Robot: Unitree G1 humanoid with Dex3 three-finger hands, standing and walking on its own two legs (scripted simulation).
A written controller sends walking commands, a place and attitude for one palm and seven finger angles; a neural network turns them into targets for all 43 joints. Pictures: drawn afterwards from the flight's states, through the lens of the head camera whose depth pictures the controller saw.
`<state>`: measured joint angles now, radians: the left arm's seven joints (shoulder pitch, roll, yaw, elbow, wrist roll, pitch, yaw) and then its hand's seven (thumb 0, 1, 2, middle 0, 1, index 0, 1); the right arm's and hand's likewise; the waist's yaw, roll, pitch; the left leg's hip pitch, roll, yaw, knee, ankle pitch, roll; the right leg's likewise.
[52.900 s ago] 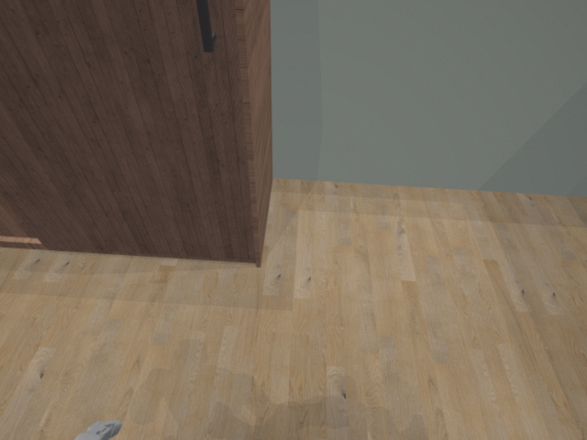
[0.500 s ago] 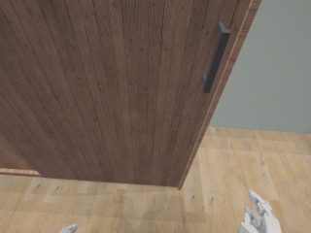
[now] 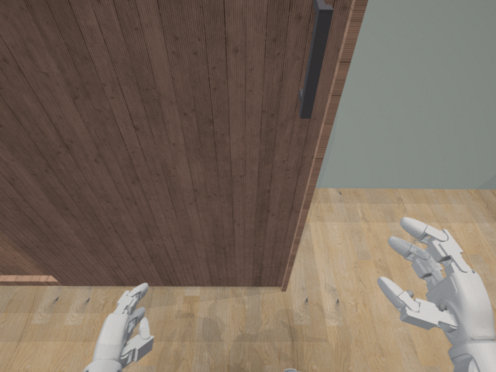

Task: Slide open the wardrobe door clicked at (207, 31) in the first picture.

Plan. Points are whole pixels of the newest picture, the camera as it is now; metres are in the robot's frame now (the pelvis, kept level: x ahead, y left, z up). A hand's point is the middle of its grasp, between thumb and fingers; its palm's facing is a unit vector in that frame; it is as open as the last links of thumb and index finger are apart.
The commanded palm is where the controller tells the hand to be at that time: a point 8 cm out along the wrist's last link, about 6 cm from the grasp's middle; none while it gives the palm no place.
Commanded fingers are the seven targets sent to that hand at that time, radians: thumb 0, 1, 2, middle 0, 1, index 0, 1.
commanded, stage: raise the hand with hooked fingers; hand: right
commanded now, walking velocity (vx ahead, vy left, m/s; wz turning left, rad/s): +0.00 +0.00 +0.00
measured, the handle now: (311, 61) +0.51 -0.08 +0.26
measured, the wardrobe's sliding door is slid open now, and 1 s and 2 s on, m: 0.00 0.00 0.00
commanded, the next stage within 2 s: move the hooked fingers beside the handle in 1.46 s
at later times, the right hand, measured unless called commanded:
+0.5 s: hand (479, 230) +0.25 -0.25 +0.19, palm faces +0.06 +0.99 -0.09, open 12.8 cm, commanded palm +0.22 -0.30 +0.19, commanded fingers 0.00 0.45 -0.32 0.30 1.17 0.30 1.17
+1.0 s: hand out of the picture +0.28 -0.28 +0.28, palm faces +0.08 +0.99 -0.12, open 13.9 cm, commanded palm +0.25 -0.32 +0.28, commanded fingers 0.00 0.50 -0.30 0.30 1.20 0.30 1.20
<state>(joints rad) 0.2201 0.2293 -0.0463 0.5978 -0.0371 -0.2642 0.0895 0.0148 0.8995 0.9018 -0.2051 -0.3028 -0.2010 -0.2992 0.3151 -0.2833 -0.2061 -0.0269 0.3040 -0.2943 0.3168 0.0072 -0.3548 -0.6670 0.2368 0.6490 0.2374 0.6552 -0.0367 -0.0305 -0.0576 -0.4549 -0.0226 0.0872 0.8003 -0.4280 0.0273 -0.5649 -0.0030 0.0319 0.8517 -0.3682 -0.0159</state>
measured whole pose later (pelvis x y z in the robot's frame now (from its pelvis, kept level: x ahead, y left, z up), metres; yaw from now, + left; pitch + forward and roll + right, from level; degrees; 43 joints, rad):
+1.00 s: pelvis +0.01 +0.00 +0.04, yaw +0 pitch -4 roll +1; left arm 0.18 0.28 -0.10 0.64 -0.10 -0.21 0.10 0.02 0.90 0.90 -0.21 -0.30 -0.20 -0.30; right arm -0.24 -0.55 -0.50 0.07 0.35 0.34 0.45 -0.02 0.50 -0.30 0.30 1.20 0.30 1.20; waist -0.08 -0.07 -0.03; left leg -0.11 -0.01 0.07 0.46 -0.28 0.02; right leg -0.21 0.01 0.02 0.49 -0.22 -0.02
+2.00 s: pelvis +0.02 +0.00 +0.04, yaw +0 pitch -3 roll +0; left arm 0.16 0.26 -0.09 0.62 -0.10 -0.15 0.10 0.02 0.90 0.90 -0.20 -0.30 -0.20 -0.30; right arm -0.33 -0.46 -0.39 0.06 0.30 0.41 0.35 -0.02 0.50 -0.30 0.30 1.20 0.30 1.20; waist -0.06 -0.06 -0.04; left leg -0.11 0.00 0.05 0.44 -0.29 0.02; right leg -0.20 0.02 0.00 0.46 -0.22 -0.02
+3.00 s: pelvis +0.02 +0.00 +0.04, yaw +2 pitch -1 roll +0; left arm 0.20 0.25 -0.06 0.66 -0.08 -0.06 0.09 0.01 0.90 0.90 -0.20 -0.30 -0.20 -0.30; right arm -0.64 -0.34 -0.24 0.39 0.22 0.35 0.16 -0.02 0.50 -0.30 0.30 1.20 0.30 1.20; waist -0.02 -0.04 -0.04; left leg -0.14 -0.01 0.04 0.43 -0.28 0.03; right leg -0.21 0.01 -0.01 0.44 -0.21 -0.02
